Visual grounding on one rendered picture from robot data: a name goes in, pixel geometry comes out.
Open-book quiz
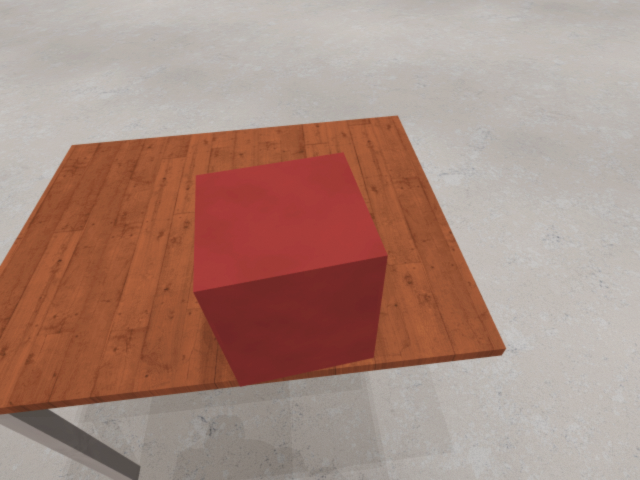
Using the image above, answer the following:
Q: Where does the table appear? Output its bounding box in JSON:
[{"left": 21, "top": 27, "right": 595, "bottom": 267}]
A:
[{"left": 0, "top": 116, "right": 506, "bottom": 480}]

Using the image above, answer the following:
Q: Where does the carton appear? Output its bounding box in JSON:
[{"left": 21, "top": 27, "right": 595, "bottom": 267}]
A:
[{"left": 193, "top": 152, "right": 388, "bottom": 387}]

